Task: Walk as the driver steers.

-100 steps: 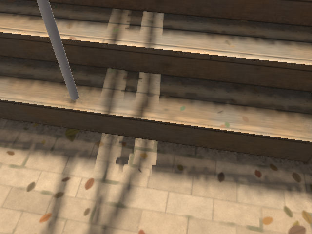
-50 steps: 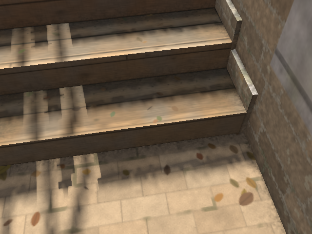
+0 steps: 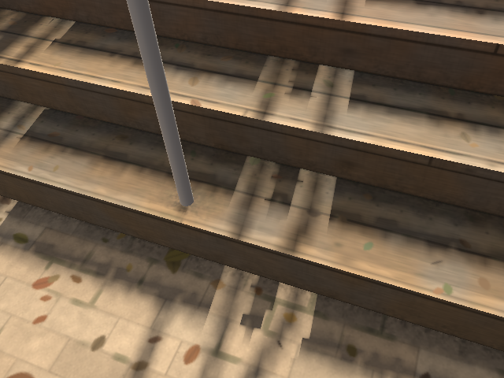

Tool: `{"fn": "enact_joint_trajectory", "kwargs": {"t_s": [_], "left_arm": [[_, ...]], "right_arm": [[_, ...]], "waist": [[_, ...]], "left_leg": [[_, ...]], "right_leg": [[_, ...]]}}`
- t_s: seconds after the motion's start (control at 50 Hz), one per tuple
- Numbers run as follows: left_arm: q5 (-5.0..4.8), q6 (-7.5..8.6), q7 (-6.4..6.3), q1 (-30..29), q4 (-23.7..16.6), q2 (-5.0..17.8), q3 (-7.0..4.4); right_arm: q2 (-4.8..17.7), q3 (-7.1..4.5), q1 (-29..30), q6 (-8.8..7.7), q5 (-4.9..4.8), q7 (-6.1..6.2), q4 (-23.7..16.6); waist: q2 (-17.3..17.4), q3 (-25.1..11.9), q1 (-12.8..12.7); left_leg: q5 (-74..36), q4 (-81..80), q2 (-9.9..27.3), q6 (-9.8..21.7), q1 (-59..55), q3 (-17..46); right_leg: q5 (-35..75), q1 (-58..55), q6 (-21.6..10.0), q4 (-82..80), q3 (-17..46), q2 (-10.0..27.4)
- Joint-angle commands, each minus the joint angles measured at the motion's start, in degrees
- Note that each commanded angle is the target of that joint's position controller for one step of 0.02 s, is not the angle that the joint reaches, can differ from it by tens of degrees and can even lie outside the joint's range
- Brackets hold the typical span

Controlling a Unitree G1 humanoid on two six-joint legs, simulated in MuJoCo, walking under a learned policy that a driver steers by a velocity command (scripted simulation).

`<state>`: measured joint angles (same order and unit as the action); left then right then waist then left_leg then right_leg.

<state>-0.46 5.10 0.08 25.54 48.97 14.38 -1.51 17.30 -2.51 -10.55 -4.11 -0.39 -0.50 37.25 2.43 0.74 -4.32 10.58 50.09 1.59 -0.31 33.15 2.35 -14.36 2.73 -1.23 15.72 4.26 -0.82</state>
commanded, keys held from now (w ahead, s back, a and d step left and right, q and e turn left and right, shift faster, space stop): w+e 0.46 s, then e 0.52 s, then no key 0.02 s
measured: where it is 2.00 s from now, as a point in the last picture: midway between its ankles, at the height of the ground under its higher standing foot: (316, 304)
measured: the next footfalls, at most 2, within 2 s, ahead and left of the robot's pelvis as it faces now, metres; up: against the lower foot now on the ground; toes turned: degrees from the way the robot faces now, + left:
left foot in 0.18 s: +0.26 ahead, +0.15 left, +0.00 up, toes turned -7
right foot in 0.64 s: +0.47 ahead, -0.12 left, +0.00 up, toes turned -22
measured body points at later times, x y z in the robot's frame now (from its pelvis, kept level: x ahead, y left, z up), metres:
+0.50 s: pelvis +0.26 +0.04 +0.00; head +0.29 +0.03 +0.44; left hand +0.51 +0.25 -0.09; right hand +0.23 -0.25 -0.12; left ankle +0.23 +0.15 -0.75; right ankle +0.36 -0.14 -0.68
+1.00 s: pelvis +0.38 -0.02 -0.01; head +0.42 -0.06 +0.43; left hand +0.61 +0.18 -0.13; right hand +0.36 -0.31 -0.14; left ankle +0.50 +0.10 -0.70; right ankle +0.43 -0.11 -0.75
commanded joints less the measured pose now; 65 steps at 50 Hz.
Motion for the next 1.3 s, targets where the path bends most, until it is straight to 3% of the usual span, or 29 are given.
{"fn": "enact_joint_trajectory", "kwargs": {"t_s": [0.02, 0.1, 0.14, 0.18, 0.2, 0.22, 0.24, 0.28, 0.36, 0.46, 0.48, 0.56, 0.64, 0.66, 0.68, 0.7, 0.74, 0.78, 1.0, 1.02, 1.04, 1.1, 1.14, 1.16, 1.18, 1.2, 1.22, 1.26, 1.3], "left_arm": [[-0.34, 0.32, -0.8, -1.31, -3.03, 10.43, -2.07], [-1.66, 0.35, -1.0, 0.05, -2.27, 11.9, -2.53], [-1.77, -0.07, -1.02, -1.46, -2.25, 12.73, -2.89], [-0.61, -0.77, -0.61, -2.08, -3.32, 11.62, -2.6], [1.74, -0.88, -0.71, -0.96, -5.57, 5.56, -0.86], [-1.42, -0.26, -1.07, 7.38, -6.87, 1.63, 0.06], [-3.01, -0.47, -1.36, 3.54, -5.17, 8.53, -1.7], [-2.31, -0.91, -1.38, -3.67, -5.56, 9.34, -2.4], [-1.34, -2.08, -0.28, -7.57, -7.47, 5.09, -1.91], [-0.69, -2.09, 1.06, -13.23, -10.64, 5.37, -1.71], [4.62, -3.54, 3.24, -17.36, -11.36, 4.45, -1.18], [3.49, -3.74, 5.16, -19.95, -12.7, 4.44, -1.14], [5.94, -2.09, 3.21, -4.85, -8.26, 10.16, -3.6], [4.82, -1.65, 2.03, -5.03, -8.74, 15.01, -4.49], [2.63, -2.61, 1.74, -5.97, -11.1, 20.66, -6.14], [0.19, -3.98, 1.0, -6.8, -11.88, 17.34, -6.24], [0.4, -5.14, 0.75, -12.02, -11.22, 11.32, -4.39], [0.9, -5.49, 0.06, -14.69, -11.07, 8.44, -3.65], [1.61, -6.63, -0.72, -11.31, -7.8, 10.24, -5.14], [1.8, -6.75, -0.73, -11.87, -7.71, 9.95, -5.04], [-0.33, -5.93, -2.6, -18.06, -11.1, 10.57, -4.78], [0.16, -6.42, -3.47, -16.78, -9.78, 10.44, -4.43], [-0.38, -6.98, -3.42, -15.18, -9.01, 8.49, -3.59], [0.05, -6.96, -3.3, -13.06, -8.55, 6.99, -2.99], [-0.16, -6.46, -3.32, -14.67, -10.15, 6.94, -3.09], [0.33, -5.85, -3.35, -15.74, -9.91, 10.77, -4.08], [3.21, -6.79, -1.72, -12.06, -7.25, 9.0, -3.62], [3.1, -7.42, -0.37, -10.13, -5.79, 6.57, -3.04], [2.95, -7.06, 0.5, -12.51, -5.58, 6.4, -2.45]], "right_arm": [[0.21, 0.29, 11.14, -2.04, -0.07, -0.58, -6.97], [3.15, -0.89, 12.32, -1.49, -0.96, -1.49, -7.23], [5.48, -1.91, 8.87, -1.85, -1.2, -0.95, -6.63], [9.6, -3.96, -4.11, -1.92, -0.63, 0.41, -4.0], [14.32, -4.95, -14.57, -1.16, 0.15, 1.14, -2.68], [15.75, -4.86, -14.08, -0.9, 1.46, 0.05, -1.93], [8.71, -3.36, -10.67, -1.27, 1.1, -0.26, -2.12], [4.85, -2.16, -4.64, -1.66, 0.71, -0.31, -1.33], [3.47, -2.1, -1.57, -2.76, 1.41, -0.01, 1.04], [6.35, -3.09, -0.44, -3.19, 0.63, 0.41, 2.9], [3.62, -1.8, -3.4, -2.67, 2.38, -0.05, 5.3], [7.24, -2.58, -4.93, -2.25, 1.34, 0.64, 6.07], [8.12, -2.61, -6.22, 0.34, 0.68, 1.54, 6.09], [3.07, -1.22, -12.32, 0.84, 1.92, 1.56, 5.06], [2.25, -0.7, -17.65, 2.42, 0.86, 1.78, 3.59], [5.48, -1.12, -14.35, 3.24, 2.88, 1.82, 4.79], [4.76, -0.66, -7.47, 3.3, 2.84, 1.52, 4.05], [4.37, -0.25, -8.33, 4.38, 3.84, 1.81, 4.83], [3.71, 0.3, -1.32, 5.49, 2.71, 2.65, 3.1], [3.53, 0.45, -1.31, 5.31, 2.42, 2.53, 3.23], [4.3, -0.24, 3.31, 3.57, -0.4, 3.44, 1.48], [4.98, -0.44, -0.22, 1.87, -0.77, 3.31, 3.24], [4.76, -0.56, -2.27, 1.42, -0.31, 2.61, 4.37], [6.44, -0.74, -2.72, 1.37, 0.81, 2.57, 3.97], [10.51, -1.58, -2.03, 1.62, 3.22, 2.4, 3.98], [8.64, -1.46, 1.37, 1.29, 4.2, 2.11, 2.69], [5.2, -0.22, 0.17, 2.18, 3.1, 2.35, 4.24], [4.8, -0.01, 2.9, 2.68, 2.9, 2.21, 4.61], [5.42, -0.26, 0.6, 2.93, 2.7, 1.92, 5.72]], "waist": [[-9.14, 4.37, -0.71], [-10.69, 3.81, 0.64], [-10.44, 2.88, 4.0], [-10.2, -6.08, 10.89], [1.78, -17.68, 13.42], [21.88, -23.6, 8.24], [11.91, -14.4, 9.0], [2.19, -3.76, 7.14], [2.9, 0.33, 4.32], [0.94, 2.54, 4.18], [-1.17, 5.16, 4.03], [2.83, 1.9, 4.24], [-0.28, -8.99, -2.15], [-9.75, -12.98, 1.88], [-17.93, -22.41, 3.78], [-5.78, -22.97, 1.72], [-2.81, -8.44, 3.67], [-5.66, -6.47, 5.22], [-8.58, -4.81, 2.85], [-8.93, -4.26, 2.87], [-8.3, -3.94, 3.34], [-10.15, -4.73, 3.75], [-8.27, -3.08, 4.89], [-3.16, -3.5, 4.27], [9.42, -0.8, 3.4], [10.65, -0.09, 4.56], [3.77, -1.32, 2.82], [5.25, 0.76, 1.23], [6.92, 2.19, 3.81]], "left_leg": [[-7.08, -11.82, -0.99, -2.47, 2.63, -2.04], [-10.65, -18.94, -2.16, -1.85, -10.64, -0.21], [-8.23, -21.58, -2.06, -0.12, -16.31, 0.05], [-4.98, -23.02, 1.38, 3.61, -36.11, 1.68], [-3.09, -21.01, 13.64, 6.26, -52.44, 13.69], [13.62, -32.14, 23.92, 13.79, -58.26, 40.36], [20.61, -35.71, 21.18, 12.32, -50.28, 37.9], [5.78, -36.47, 16.33, 10.24, -36.85, 20.33], [-8.4, -41.43, 13.35, 11.08, -27.99, 6.98], [-15.93, -43.89, 11.74, 11.0, -27.08, -3.95], [-23.25, -42.42, 10.43, 9.14, -21.72, -9.15], [-36.54, -34.87, 10.78, 5.57, -25.8, -12.28], [-34.97, -2.16, 8.26, 2.94, -29.18, -13.76], [6.42, 12.55, 4.16, 1.31, -16.27, -13.99], [29.44, 30.69, -5.38, -1.09, -1.33, -7.97], [22.96, 29.21, -0.55, -1.12, -0.27, 0.12], [16.43, 21.37, 2.1, -1.77, -0.54, 0.19], [12.77, 16.9, 1.55, -2.06, -5.9, -0.14], [10.36, -0.58, -1.52, -1.94, -6.08, 1.95], [10.68, -2.58, -1.9, -1.75, -7.64, 1.5], [10.7, -7.19, -2.29, -3.05, -9.37, 4.88], [8.43, -16.8, -2.91, -3.26, -16.31, 2.4], [2.75, -28.34, -2.17, -1.21, -23.31, 0.76], [1.4, -31.26, 4.54, 1.26, -27.73, 6.05], [0.05, -35.15, 13.61, 8.92, -24.34, 18.18], [-6.53, -37.26, 18.27, 14.59, -18.97, 22.75], [-2.43, -38.44, 17.59, 13.92, -15.21, 20.09], [9.66, -39.7, 10.54, 9.72, -15.42, 13.61], [11.63, -39.59, 7.57, 8.32, -20.98, 11.21]], "right_leg": [[12.52, 1.79, -9.22, -6.57, 9.39, 9.94], [12.54, 5.37, -7.77, -5.86, 11.19, 12.13], [18.17, 4.48, -6.23, -2.33, 12.09, 13.18], [23.65, 10.35, -3.08, 15.59, 8.19, 7.94], [3.19, 20.26, -1.17, 34.93, 4.34, 2.61], [-20.4, 34.48, 0.33, 50.03, 3.45, -1.7], [-16.21, 38.69, 0.48, 56.18, 5.34, 2.15], [-6.61, 37.14, 0.54, 54.79, 2.86, 6.17], [-1.11, 34.5, 1.03, 51.44, 1.66, 8.81], [11.15, 35.85, 2.33, 37.15, 0.57, 8.48], [12.84, 30.97, 1.23, 31.97, -5.26, 6.03], [15.78, 22.53, -1.49, 20.95, -8.38, 2.72], [15.11, 7.06, -6.58, 9.71, -6.92, -2.38], [41.61, -5.18, -8.07, 14.91, 7.19, 11.69], [60.42, -17.51, -20.57, 13.4, 30.36, 24.61], [48.7, -14.39, -19.21, 9.55, 26.1, 21.15], [34.77, 0.66, -15.21, 4.79, 17.52, 15.15], [33.6, 8.03, -11.73, 3.32, 12.93, 10.66], [-2.15, 9.92, -10.13, -1.0, 22.4, 8.45], [-2.32, 10.68, -9.94, -0.91, 22.19, 8.08], [-6.28, 12.04, -10.49, -1.1, 24.63, 7.74], [-4.24, 11.57, -9.78, 0.03, 24.01, 7.17], [-6.13, 14.87, -6.9, 2.57, 21.85, 3.92], [-11.4, 19.02, -4.07, 8.34, 18.53, 1.25], [-14.8, 25.35, -0.88, 18.58, 7.71, -6.75], [-18.28, 23.58, 1.88, 31.8, 5.75, -6.93], [-13.54, 17.88, 1.99, 36.07, 4.77, -6.61], [-8.06, 17.99, 2.46, 37.2, 3.09, -5.48], [-8.54, 20.87, 3.0, 32.07, -0.07, -5.44]]}}
Over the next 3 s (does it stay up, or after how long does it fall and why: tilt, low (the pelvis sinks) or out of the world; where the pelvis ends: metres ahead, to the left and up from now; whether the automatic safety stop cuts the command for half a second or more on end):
stays up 1.35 -0.16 0.37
